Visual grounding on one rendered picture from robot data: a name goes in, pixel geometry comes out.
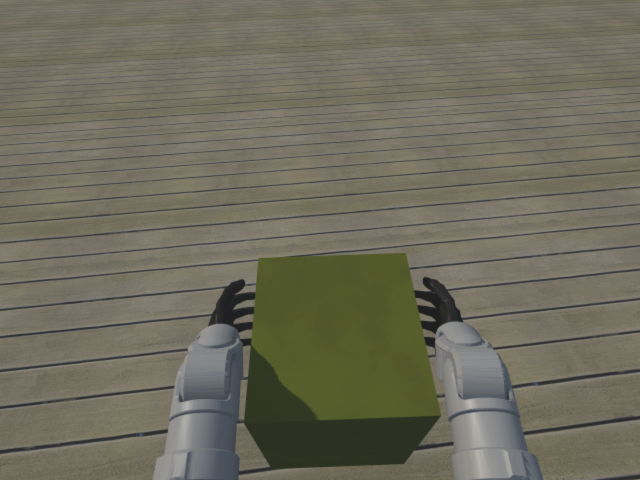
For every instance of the robot left forearm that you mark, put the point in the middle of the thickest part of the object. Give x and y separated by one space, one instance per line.
201 436

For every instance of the carton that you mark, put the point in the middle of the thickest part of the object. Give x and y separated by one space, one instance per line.
339 373

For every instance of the robot right forearm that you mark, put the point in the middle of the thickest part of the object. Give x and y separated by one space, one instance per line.
488 439

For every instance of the robot left hand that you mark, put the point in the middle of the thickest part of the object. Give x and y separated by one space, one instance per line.
224 313

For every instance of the robot right hand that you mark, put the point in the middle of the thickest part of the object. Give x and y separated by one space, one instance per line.
444 312

